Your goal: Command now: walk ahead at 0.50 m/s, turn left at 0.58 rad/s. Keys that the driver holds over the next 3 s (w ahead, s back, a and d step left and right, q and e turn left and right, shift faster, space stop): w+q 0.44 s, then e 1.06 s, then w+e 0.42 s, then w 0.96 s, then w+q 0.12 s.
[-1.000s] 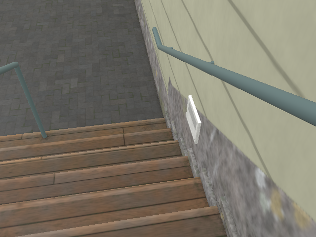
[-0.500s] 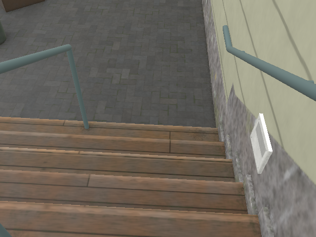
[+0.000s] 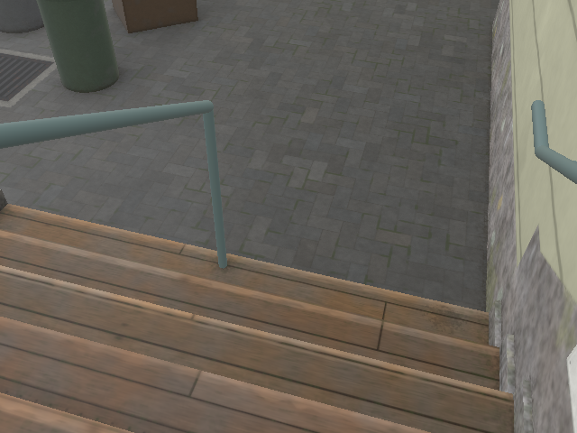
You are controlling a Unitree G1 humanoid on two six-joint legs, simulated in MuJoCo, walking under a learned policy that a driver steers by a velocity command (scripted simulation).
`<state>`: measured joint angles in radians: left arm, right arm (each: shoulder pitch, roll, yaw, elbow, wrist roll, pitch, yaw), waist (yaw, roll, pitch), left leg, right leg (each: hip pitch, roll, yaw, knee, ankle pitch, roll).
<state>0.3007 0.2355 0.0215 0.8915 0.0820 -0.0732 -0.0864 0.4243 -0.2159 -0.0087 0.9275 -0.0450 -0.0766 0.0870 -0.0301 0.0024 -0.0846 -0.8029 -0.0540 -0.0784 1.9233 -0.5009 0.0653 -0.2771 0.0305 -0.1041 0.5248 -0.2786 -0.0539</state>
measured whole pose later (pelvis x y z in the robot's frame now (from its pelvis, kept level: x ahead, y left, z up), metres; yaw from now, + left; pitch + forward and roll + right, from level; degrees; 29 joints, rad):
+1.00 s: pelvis +0.46 +0.13 -0.18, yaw +8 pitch +2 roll +1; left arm 0.37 0.20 0.05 0.86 0.04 -0.14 0.00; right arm 0.03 -0.24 -0.08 0.77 -0.05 -0.08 -0.01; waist 0.10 -0.03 0.00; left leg -0.51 -0.01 0.04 1.02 -0.53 -0.04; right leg -0.39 0.04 0.05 0.70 -0.34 -0.05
